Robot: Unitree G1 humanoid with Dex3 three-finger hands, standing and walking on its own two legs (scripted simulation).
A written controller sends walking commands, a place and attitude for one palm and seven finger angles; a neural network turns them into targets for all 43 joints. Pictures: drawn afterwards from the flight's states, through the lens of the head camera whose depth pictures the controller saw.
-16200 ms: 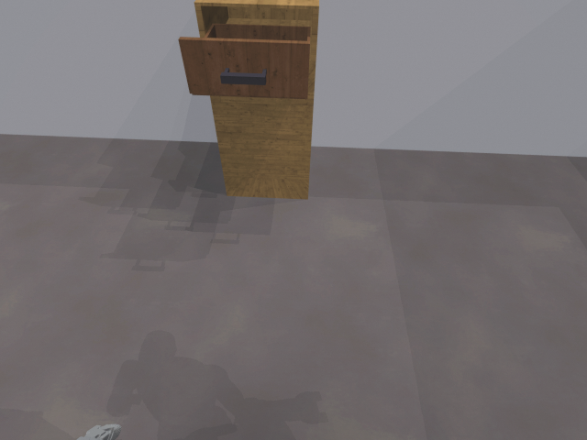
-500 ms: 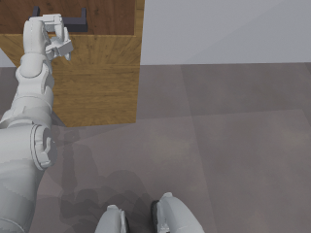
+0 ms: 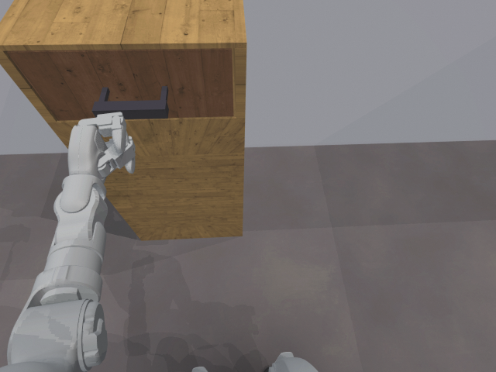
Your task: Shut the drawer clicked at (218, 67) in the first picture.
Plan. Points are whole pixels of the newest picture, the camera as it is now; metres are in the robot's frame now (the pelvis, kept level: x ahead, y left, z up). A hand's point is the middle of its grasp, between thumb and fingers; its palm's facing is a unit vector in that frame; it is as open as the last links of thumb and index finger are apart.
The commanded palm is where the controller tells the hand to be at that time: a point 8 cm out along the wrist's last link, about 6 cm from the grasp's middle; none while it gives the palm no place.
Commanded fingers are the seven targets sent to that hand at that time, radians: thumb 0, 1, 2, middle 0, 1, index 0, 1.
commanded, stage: draw the hand back to the body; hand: left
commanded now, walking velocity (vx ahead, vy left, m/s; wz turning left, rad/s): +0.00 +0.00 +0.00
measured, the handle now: (133, 101) +0.58 +0.18 +0.06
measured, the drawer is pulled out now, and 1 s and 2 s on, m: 0.00 0.00 0.00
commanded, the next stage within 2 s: step back with the hand held close in 1.20 s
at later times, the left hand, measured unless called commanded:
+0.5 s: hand (63, 232) +0.29 +0.20 +0.14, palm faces +0.17 -0.96 -0.21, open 3.3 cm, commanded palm +0.25 +0.25 +0.15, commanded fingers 0.00 0.90 0.90 -1.40 -1.60 -1.40 -1.60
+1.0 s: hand out of the picture +0.16 +0.24 +0.20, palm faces +0.41 -0.83 -0.38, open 3.3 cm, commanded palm +0.10 +0.29 +0.22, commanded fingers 0.00 0.90 0.90 -1.40 -1.60 -1.40 -1.60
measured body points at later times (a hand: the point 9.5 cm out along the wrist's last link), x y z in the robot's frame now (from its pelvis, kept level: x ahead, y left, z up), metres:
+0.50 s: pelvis -0.02 -0.01 +0.03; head -0.01 -0.02 +0.48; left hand +0.28 +0.25 +0.15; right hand +0.17 -0.23 -0.05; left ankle -0.05 +0.09 -0.70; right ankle -0.01 -0.10 -0.70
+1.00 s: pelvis -0.02 +0.00 +0.04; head -0.05 -0.03 +0.49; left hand +0.13 +0.28 +0.22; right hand +0.18 -0.21 -0.04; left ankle -0.05 +0.09 -0.70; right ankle -0.01 -0.10 -0.70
